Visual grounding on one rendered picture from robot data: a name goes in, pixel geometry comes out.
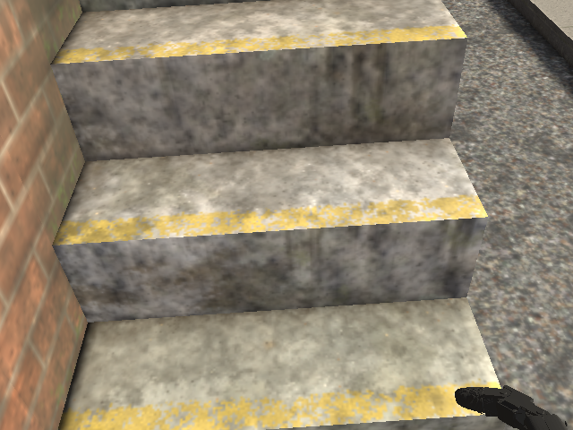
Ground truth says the robot right hand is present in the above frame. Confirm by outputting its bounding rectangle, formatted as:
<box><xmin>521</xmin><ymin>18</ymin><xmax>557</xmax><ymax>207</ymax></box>
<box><xmin>455</xmin><ymin>385</ymin><xmax>568</xmax><ymax>430</ymax></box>

